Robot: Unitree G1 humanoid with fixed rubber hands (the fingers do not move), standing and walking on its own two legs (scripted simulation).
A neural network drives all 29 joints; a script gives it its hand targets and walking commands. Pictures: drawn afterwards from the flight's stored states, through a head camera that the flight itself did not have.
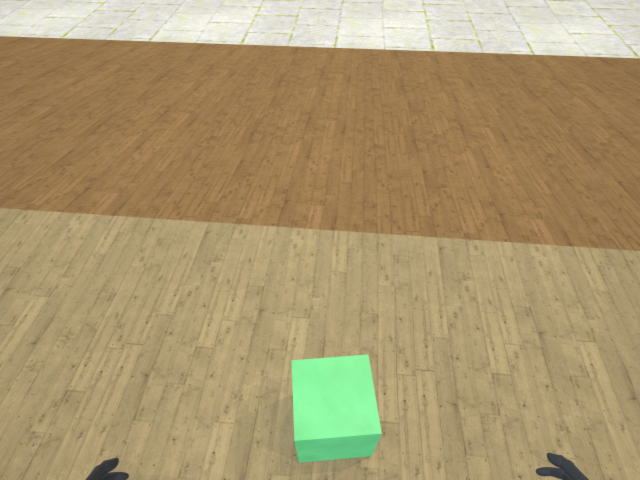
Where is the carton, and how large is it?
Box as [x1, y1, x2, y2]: [292, 355, 381, 462]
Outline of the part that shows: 368,355 292,360 294,441 299,462 371,455 381,432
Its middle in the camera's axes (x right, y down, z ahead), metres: +0.04 +0.47 +1.08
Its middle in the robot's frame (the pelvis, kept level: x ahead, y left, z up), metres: +0.39 -0.02 -0.66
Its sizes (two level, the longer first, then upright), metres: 0.210 0.200 0.250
